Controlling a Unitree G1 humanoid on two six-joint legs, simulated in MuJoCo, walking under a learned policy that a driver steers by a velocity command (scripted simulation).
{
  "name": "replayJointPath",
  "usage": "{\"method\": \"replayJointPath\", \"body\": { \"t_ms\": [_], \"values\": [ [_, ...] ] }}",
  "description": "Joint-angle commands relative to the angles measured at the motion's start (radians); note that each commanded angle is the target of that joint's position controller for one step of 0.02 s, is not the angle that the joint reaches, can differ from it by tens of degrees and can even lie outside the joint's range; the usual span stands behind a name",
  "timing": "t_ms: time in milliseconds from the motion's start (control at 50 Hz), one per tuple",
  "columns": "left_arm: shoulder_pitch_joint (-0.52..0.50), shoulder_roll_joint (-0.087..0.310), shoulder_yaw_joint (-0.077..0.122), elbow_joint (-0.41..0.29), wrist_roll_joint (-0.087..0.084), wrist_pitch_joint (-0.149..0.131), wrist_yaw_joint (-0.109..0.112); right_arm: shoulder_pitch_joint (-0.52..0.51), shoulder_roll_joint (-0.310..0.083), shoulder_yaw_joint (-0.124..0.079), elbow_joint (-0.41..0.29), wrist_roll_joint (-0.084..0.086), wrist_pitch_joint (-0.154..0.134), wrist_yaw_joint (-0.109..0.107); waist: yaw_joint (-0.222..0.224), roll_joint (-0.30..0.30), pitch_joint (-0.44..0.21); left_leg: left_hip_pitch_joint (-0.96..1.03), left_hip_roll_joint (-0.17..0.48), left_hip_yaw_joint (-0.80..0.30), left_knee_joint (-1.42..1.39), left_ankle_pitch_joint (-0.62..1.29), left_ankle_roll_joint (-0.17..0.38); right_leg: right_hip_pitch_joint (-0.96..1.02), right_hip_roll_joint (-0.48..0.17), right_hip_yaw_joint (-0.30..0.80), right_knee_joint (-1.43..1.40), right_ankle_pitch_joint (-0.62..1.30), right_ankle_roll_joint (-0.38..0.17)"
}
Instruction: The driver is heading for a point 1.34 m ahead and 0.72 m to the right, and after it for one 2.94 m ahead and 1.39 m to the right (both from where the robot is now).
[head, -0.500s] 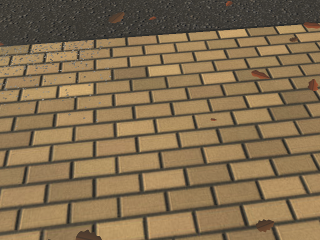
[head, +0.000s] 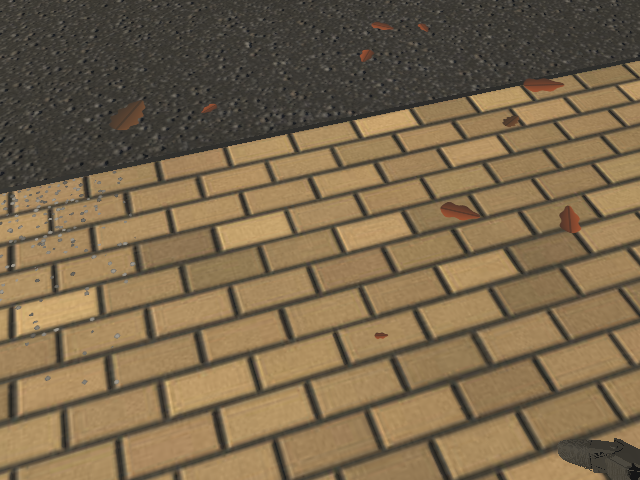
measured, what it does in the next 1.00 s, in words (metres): walks ahead, turning right: right foot, then left foot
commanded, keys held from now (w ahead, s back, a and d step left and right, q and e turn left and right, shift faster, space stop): w+e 0.76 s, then e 0.24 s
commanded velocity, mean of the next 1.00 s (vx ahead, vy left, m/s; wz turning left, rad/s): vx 0.45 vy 0.00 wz -0.59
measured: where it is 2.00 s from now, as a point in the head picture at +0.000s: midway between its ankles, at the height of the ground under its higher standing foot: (432, 448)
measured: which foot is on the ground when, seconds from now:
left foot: down 0.00-0.50, up 0.52-0.92, down 0.94-1.00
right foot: up 0.00-0.46, down 0.48-0.96, up 0.98-1.00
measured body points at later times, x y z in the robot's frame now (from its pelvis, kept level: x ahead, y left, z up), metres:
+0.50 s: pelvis +0.26 -0.06 -0.01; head +0.29 -0.08 +0.44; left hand +0.55 +0.10 -0.07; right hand +0.18 -0.35 -0.13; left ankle +0.10 +0.13 -0.70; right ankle +0.34 -0.17 -0.73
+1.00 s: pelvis +0.51 -0.13 +0.00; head +0.54 -0.15 +0.45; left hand +0.74 +0.08 -0.11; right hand +0.57 -0.46 -0.07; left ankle +0.68 -0.10 -0.72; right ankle +0.34 -0.17 -0.69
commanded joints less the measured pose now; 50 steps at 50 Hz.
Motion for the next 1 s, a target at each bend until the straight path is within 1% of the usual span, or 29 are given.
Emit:
{"method": "replayJointPath", "body": {
  "t_ms": [20, 40, 60, 100, 140, 240, 300, 380, 420, 440, 460, 480, 500, 520, 540, 560, 580, 600, 620, 680, 780, 820, 860, 900, 920, 940, 960, 980, 1000],
  "values": [
    [0.042, 0.112, 0.008, -0.100, -0.017, -0.026, 0.000, 0.294, -0.187, -0.073, -0.004, 0.010, 0.006, -0.006, -0.142, 0.242, -0.208, 0.716, 0.440, -0.715, -0.235, -0.480, 0.235, -0.624, -0.074, -0.037, 0.541, -0.042, 0.024],
    [-0.050, 0.135, 0.016, -0.114, -0.009, -0.019, -0.001, 0.253, -0.152, -0.061, -0.009, 0.008, 0.014, -0.011, -0.151, 0.158, -0.101, 0.601, 0.400, -0.556, -0.240, -0.408, 0.199, -0.635, -0.104, -0.074, 0.565, 0.040, 0.030],
    [-0.091, 0.123, 0.017, -0.125, 0.002, -0.016, -0.003, 0.211, -0.133, -0.052, -0.008, 0.000, 0.018, -0.011, -0.134, 0.104, -0.038, 0.490, 0.357, -0.438, -0.260, -0.275, 0.185, -0.607, -0.133, -0.088, 0.536, 0.105, 0.034],
    [-0.096, 0.093, 0.020, -0.133, -0.002, -0.009, -0.012, 0.167, -0.099, -0.041, 0.005, -0.006, 0.016, -0.014, -0.094, 0.142, 0.011, 0.370, 0.295, -0.278, -0.306, -0.115, 0.171, -0.538, -0.181, -0.099, 0.472, 0.170, 0.036],
    [-0.096, 0.057, 0.015, -0.135, -0.006, 0.002, -0.017, 0.163, -0.100, -0.044, 0.024, 0.001, 0.009, -0.013, -0.084, 0.154, 0.020, 0.338, 0.280, -0.179, -0.343, -0.029, 0.182, -0.526, -0.191, -0.123, 0.438, 0.200, 0.045],
    [-0.181, 0.029, 0.004, -0.159, 0.002, 0.003, -0.026, 0.173, -0.151, -0.062, 0.073, -0.001, 0.012, -0.016, -0.095, 0.100, 0.029, 0.388, 0.289, -0.010, -0.368, 0.163, 0.193, -0.568, -0.203, -0.139, 0.230, 0.379, 0.066],
    [-0.277, 0.009, -0.006, -0.178, 0.002, -0.007, -0.046, 0.189, -0.171, -0.064, 0.097, 0.007, 0.022, -0.021, -0.131, 0.092, 0.053, 0.404, 0.273, 0.087, -0.366, 0.189, 0.167, -0.518, -0.190, -0.192, 0.055, 0.505, 0.052],
    [-0.363, 0.014, -0.005, -0.217, -0.004, -0.009, -0.069, 0.231, -0.207, -0.075, 0.132, 0.026, 0.041, -0.020, -0.147, 0.093, 0.084, 0.493, 0.308, 0.145, -0.337, 0.261, 0.143, -0.486, -0.169, -0.248, -0.073, 0.457, 0.010],
    [-0.341, 0.042, 0.009, -0.225, 0.002, -0.005, -0.073, 0.225, -0.234, -0.084, 0.136, 0.036, 0.052, -0.024, -0.112, 0.115, 0.056, 0.537, 0.314, 0.185, -0.240, 0.542, 0.123, -0.404, -0.120, -0.296, -0.103, 0.356, -0.031],
    [-0.287, 0.066, 0.023, -0.217, 0.006, -0.001, -0.072, 0.221, -0.251, -0.090, 0.136, 0.041, 0.058, -0.028, -0.075, 0.133, 0.015, 0.547, 0.310, 0.205, -0.141, 0.718, 0.112, -0.318, -0.082, -0.325, -0.109, 0.307, -0.056],
    [-0.155, 0.103, 0.046, -0.185, 0.005, 0.003, -0.067, 0.208, -0.254, -0.090, 0.133, 0.045, 0.066, -0.032, 0.005, 0.122, -0.055, 0.514, 0.287, 0.234, 0.034, 0.809, 0.093, -0.144, -0.037, -0.345, -0.162, 0.332, -0.089],
    [0.022, 0.164, 0.080, -0.138, 0.002, 0.011, -0.051, 0.217, -0.225, -0.079, 0.126, 0.037, 0.065, -0.037, 0.089, 0.080, -0.143, 0.346, 0.251, 0.247, 0.282, 0.690, 0.056, 0.146, -0.032, -0.291, -0.197, 0.381, -0.130],
    [0.063, 0.284, 0.102, -0.128, -0.007, 0.012, -0.032, 0.300, -0.092, -0.034, 0.076, -0.017, 0.050, -0.026, 0.017, -0.200, -0.228, -0.093, 0.116, 0.230, 0.661, -0.177, -0.004, 0.521, -0.302, 0.170, -0.206, 0.372, -0.272],
    [0.077, 0.268, 0.087, -0.165, -0.005, -0.006, -0.039, 0.267, -0.102, -0.020, 0.047, -0.002, 0.012, -0.013, 0.031, -0.195, -0.418, -0.278, -0.005, -0.010, 0.857, -0.497, -0.014, 0.641, -0.437, 0.628, -0.397, 0.153, -0.403],
    [0.058, 0.194, 0.064, -0.151, 0.005, -0.021, -0.046, 0.139, -0.184, -0.044, 0.022, 0.043, -0.009, -0.003, 0.070, -0.085, -0.302, -0.374, 0.055, -0.066, 0.871, -0.399, 0.004, 0.568, -0.406, 0.506, -0.445, 0.156, -0.331],
    [0.012, 0.169, 0.055, -0.145, 0.005, -0.030, -0.045, 0.101, -0.173, -0.037, 0.006, 0.047, -0.021, -0.003, 0.038, -0.055, -0.178, -0.372, 0.091, -0.052, 0.796, -0.306, 0.018, 0.419, -0.367, 0.374, -0.450, 0.225, -0.295],
    [-0.059, 0.140, 0.045, -0.152, 0.004, -0.032, -0.043, 0.105, -0.164, -0.037, 0.021, 0.023, -0.022, -0.012, -0.012, 0.011, -0.108, -0.312, 0.128, -0.050, 0.713, -0.246, 0.012, 0.270, -0.323, 0.270, -0.451, 0.332, -0.263],
    [-0.109, 0.115, 0.035, -0.165, 0.013, -0.032, -0.040, 0.122, -0.173, -0.044, 0.028, 0.006, -0.014, -0.015, -0.051, -0.002, -0.075, -0.236, 0.151, -0.054, 0.649, -0.207, 0.004, 0.157, -0.290, 0.198, -0.467, 0.433, -0.250],
    [-0.134, 0.107, 0.031, -0.174, 0.020, -0.032, -0.036, 0.137, -0.172, -0.047, 0.032, 0.002, -0.002, -0.013, -0.076, -0.023, -0.065, -0.183, 0.157, -0.054, 0.621, -0.185, -0.006, 0.087, -0.270, 0.170, -0.489, 0.479, -0.249],
    [-0.124, 0.119, 0.034, -0.152, 0.015, -0.039, -0.020, 0.126, -0.130, -0.038, 0.033, -0.010, 0.023, -0.014, -0.087, -0.017, -0.041, -0.147, 0.141, -0.025, 0.503, -0.124, -0.050, -0.027, -0.239, 0.089, -0.515, 0.588, -0.257],
    [-0.060, 0.143, 0.042, -0.109, 0.005, -0.025, 0.004, -0.074, -0.081, -0.016, -0.014, -0.004, 0.020, -0.005, -0.018, -0.047, 0.015, -0.082, 0.068, -0.015, 0.125, 0.165, -0.069, -0.094, -0.170, 0.023, -0.488, 0.512, -0.187],
    [-0.023, 0.156, 0.048, -0.086, 0.003, -0.014, 0.010, -0.118, -0.092, -0.019, -0.031, -0.001, 0.014, 0.003, -0.002, -0.060, 0.009, -0.021, 0.025, -0.010, 0.048, 0.212, -0.062, -0.089, -0.170, 0.042, -0.438, 0.585, -0.162],
    [-0.007, 0.146, 0.048, -0.073, -0.002, 0.000, 0.017, -0.109, -0.118, -0.031, -0.033, 0.001, 0.011, 0.009, -0.010, -0.075, -0.016, 0.011, 0.007, -0.037, -0.006, 0.190, -0.045, -0.031, -0.181, 0.099, -0.359, 0.592, -0.136],
    [-0.036, 0.135, 0.047, -0.083, 0.000, 0.011, 0.026, -0.064, -0.140, -0.045, -0.025, 0.001, 0.009, 0.011, -0.041, -0.100, -0.035, 0.053, 0.005, -0.055, -0.041, 0.129, -0.016, 0.017, -0.187, 0.162, -0.266, 0.609, -0.110],
    [-0.070, 0.122, 0.044, -0.096, -0.001, 0.014, 0.028, -0.011, -0.143, -0.050, -0.011, -0.003, 0.006, 0.008, -0.076, -0.102, -0.052, 0.121, 0.013, -0.042, -0.091, 0.170, 0.004, 0.015, -0.163, 0.166, -0.202, 0.600, -0.084],
    [-0.076, 0.084, 0.033, -0.111, 0.003, 0.013, 0.027, 0.049, -0.167, -0.058, -0.006, -0.018, 0.002, 0.001, -0.102, -0.069, -0.112, 0.262, 0.073, -0.062, -0.119, 0.299, 0.039, -0.018, -0.104, 0.132, -0.072, 0.559, -0.044],
    [-0.004, 0.015, 0.012, -0.127, 0.026, 0.012, 0.026, 0.132, -0.227, -0.067, -0.010, -0.036, 0.005, -0.008, -0.092, 0.123, -0.254, 0.547, 0.300, -0.246, -0.039, 0.672, 0.119, -0.185, -0.015, 0.037, 0.222, 0.127, 0.010],
    [0.178, 0.035, 0.006, -0.119, 0.002, 0.012, 0.020, 0.174, -0.234, -0.071, 0.010, -0.029, 0.027, -0.003, -0.036, 0.376, -0.400, 0.757, 0.520, -0.595, -0.070, 0.620, 0.307, -0.400, 0.050, -0.027, 0.466, -0.274, 0.055],
    [0.178, 0.133, 0.029, -0.087, -0.006, 0.022, 0.020, 0.127, -0.176, -0.061, -0.015, -0.006, 0.043, -0.003, -0.046, 0.249, -0.352, 0.673, 0.494, -0.611, -0.121, 0.359, 0.296, -0.458, -0.034, -0.018, 0.577, -0.179, 0.087]
  ]
}}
